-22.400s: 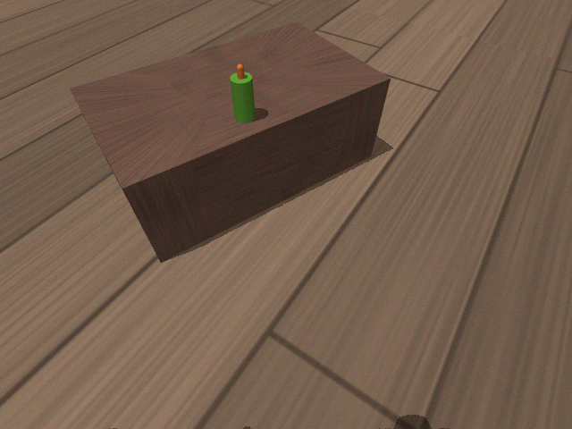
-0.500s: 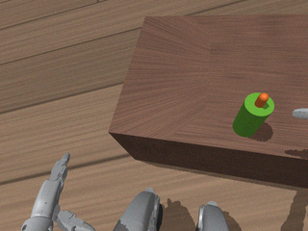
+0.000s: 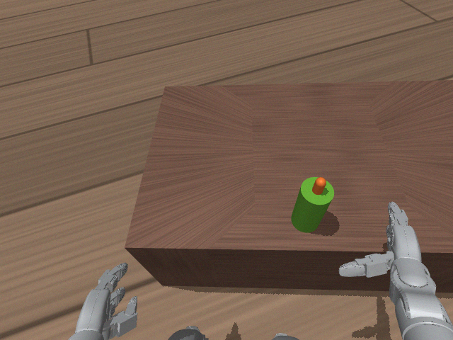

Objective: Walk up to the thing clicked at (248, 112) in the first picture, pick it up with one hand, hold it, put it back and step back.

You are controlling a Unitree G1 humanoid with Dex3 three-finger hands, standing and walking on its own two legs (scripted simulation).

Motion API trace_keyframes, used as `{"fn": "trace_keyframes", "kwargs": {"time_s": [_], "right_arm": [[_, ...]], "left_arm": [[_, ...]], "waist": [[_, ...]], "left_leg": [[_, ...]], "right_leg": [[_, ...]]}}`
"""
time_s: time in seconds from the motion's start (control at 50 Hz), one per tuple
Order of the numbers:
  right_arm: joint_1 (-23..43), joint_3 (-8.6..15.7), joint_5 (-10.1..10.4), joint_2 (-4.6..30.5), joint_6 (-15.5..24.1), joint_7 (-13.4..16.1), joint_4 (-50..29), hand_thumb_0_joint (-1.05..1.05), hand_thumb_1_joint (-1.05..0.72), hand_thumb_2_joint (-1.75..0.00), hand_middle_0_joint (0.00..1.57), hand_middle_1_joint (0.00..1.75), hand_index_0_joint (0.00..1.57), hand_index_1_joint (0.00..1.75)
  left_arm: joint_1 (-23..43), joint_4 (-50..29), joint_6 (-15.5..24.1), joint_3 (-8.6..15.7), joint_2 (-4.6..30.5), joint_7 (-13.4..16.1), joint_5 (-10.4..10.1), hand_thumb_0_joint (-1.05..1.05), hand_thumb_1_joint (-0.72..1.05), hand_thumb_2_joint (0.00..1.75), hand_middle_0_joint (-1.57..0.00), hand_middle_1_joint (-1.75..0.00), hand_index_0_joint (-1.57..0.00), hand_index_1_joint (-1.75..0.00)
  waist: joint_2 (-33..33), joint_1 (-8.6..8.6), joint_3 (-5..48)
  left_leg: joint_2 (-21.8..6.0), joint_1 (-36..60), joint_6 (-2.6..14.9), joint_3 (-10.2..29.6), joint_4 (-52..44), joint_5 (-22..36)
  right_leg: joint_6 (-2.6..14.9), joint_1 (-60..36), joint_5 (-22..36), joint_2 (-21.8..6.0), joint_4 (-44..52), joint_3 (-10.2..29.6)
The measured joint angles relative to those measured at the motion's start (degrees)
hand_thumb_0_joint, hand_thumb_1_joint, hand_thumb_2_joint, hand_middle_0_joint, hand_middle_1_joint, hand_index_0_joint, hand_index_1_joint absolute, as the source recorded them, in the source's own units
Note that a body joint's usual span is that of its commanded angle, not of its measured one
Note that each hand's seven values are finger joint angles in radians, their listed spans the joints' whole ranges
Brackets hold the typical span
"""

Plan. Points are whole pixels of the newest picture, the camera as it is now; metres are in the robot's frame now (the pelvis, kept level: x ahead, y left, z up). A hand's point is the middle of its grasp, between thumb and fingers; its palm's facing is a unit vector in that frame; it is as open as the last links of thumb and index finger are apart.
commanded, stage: home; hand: right
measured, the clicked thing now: (312, 202) +0.45 -0.19 -0.17
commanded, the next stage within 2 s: none
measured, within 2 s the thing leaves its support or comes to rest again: neither
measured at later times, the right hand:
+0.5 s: hand (337, 335) +0.15 -0.16 -0.07, palm faces +0.14 +0.96 -0.26, open 17.3 cm
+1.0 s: hand (342, 335) +0.15 -0.17 -0.06, palm faces +0.13 +0.95 -0.27, open 17.5 cm
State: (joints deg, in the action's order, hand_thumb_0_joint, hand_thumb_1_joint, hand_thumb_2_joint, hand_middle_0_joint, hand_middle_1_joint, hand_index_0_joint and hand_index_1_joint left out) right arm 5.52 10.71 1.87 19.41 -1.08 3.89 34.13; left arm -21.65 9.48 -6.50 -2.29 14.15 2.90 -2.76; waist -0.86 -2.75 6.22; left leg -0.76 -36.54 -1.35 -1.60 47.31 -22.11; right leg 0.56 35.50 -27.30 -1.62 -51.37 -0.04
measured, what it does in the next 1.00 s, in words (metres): stands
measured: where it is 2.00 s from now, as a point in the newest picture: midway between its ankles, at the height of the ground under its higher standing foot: outside the picture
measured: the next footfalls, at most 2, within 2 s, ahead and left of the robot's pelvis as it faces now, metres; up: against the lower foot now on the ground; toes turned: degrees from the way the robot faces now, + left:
none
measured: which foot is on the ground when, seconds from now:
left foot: down 0.00-1.00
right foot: down 0.00-1.00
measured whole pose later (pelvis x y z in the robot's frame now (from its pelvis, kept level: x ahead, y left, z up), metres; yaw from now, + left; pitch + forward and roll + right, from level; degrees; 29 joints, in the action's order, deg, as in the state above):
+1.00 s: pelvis -0.02 +0.02 +0.00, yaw -1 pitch +6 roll +2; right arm -25.6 -0.9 1.1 11.7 -10.8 7.8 3.4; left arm -15.0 29.4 6.2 -1.4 11.7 8.2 -1.0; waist 1.5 -0.9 4.4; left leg -0.7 -32.9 -0.3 -3.1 50.1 -23.3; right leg -0.6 31.9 -27.4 -1.7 -53.1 1.5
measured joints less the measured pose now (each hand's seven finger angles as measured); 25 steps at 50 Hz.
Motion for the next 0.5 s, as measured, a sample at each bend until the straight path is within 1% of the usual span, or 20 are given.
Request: {"fn": "trace_keyframes", "kwargs": {"time_s": [0.1, 0.16, 0.22, 0.28, 0.32, 0.36, 0.42, 0.5], "right_arm": [[-9.7, -4.1, 0.9, -3.8, -0.5, 0.3, -8.3, -0.01, 0.51, -0.08, 0.07, 0.06, 0.06, 0.06], [-16.2, -5.4, 1.3, -5.2, -2.0, 1.2, -14.5, -0.01, 0.51, -0.07, 0.07, 0.06, 0.06, 0.06], [-22.9, -8.0, 1.5, -6.3, -2.8, 1.8, -19.6, -0.01, 0.52, -0.07, 0.07, 0.06, 0.06, 0.06], [-27.8, -10.2, 1.1, -7.4, -3.9, 2.0, -22.7, -0.01, 0.52, -0.07, 0.06, 0.06, 0.06, 0.06], [-30.0, -11.2, 1.0, -7.9, -4.7, 2.1, -23.9, -0.01, 0.52, -0.07, 0.06, 0.06, 0.06, 0.06], [-31.1, -11.7, 0.7, -8.1, -5.5, 2.2, -24.9, -0.01, 0.52, -0.07, 0.07, 0.06, 0.06, 0.06], [-31.4, -11.7, 0.4, -7.9, -6.5, 2.6, -26.2, -0.01, 0.51, -0.07, 0.07, 0.06, 0.06, 0.06], [-30.0, -11.2, 0.0, -7.5, -7.0, 3.3, -27.2, -0.01, 0.52, -0.07, 0.07, 0.06, 0.06, 0.06]], "left_arm": [[1.1, 1.7, 0.6, -1.1, -2.5, 0.4, 0.4, 0.01, 0.83, 0.86, -0.19, -0.29, -0.2, -0.29], [3.5, 7.1, 1.4, -1.5, -3.1, 0.9, 0.0, 0.0, 0.86, 0.88, -0.2, -0.29, -0.2, -0.29], [4.5, 11.4, 1.6, -1.0, -3.3, 1.6, -0.2, 0.0, 0.87, 0.89, -0.2, -0.29, -0.2, -0.29], [4.9, 14.2, 2.2, -0.3, -3.0, 2.2, -0.1, 0.01, 0.88, 0.89, -0.2, -0.3, -0.2, -0.29], [5.2, 15.6, 2.8, 0.1, -2.8, 2.7, 0.0, 0.01, 0.88, 0.89, -0.2, -0.3, -0.2, -0.29], [5.4, 16.5, 3.6, 0.4, -2.7, 3.2, 0.2, 0.01, 0.88, 0.89, -0.2, -0.3, -0.2, -0.29], [5.6, 17.4, 5.0, 0.7, -2.4, 4.0, 0.4, 0.01, 0.88, 0.89, -0.2, -0.3, -0.2, -0.29], [5.9, 18.3, 7.0, 0.9, -2.1, 4.9, 0.7, 0.01, 0.89, 0.89, -0.2, -0.3, -0.2, -0.29]], "waist": [[-0.4, 0.66, 0.3], [0.4, 0.73, 0.0], [1.5, 1.01, 0.1], [2.3, 1.52, -0.4], [2.6, 1.67, -1.1], [2.6, 1.86, -1.8], [2.3, 2.02, -2.5], [1.9, 1.77, -2.6]], "left_leg": [[0.1, 3.2, 0.41, -0.5, -1.5, 0.0], [0.4, 4.9, 0.63, -0.7, -1.9, -0.1], [0.4, 5.5, 0.7, -0.9, -1.6, -0.4], [0.3, 5.5, 0.79, -1.1, -0.7, -0.8], [0.2, 5.2, 0.9, -1.3, 0.1, -1.0], [0.1, 4.7, 1.08, -1.4, 1.0, -1.2], [0.2, 4.1, 1.38, -1.6, 1.9, -1.3], [0.2, 3.8, 1.71, -1.9, 2.6, -1.2]], "right_leg": [[-0.49, -3.3, 0.4, -0.1, 1.9, 0.4], [-0.69, -4.9, 0.3, -0.4, 2.2, 0.6], [-0.76, -5.5, 0.1, -0.4, 2.0, 0.9], [-0.84, -5.5, -0.1, -0.3, 1.4, 1.1], [-0.92, -5.2, -0.1, -0.2, 0.8, 1.2], [-1.08, -4.8, -0.1, -0.2, 0.3, 1.4], [-1.35, -4.3, 0.1, -0.2, -0.4, 1.6], [-1.67, -4.0, 0.4, -0.3, -0.8, 2.0]]}}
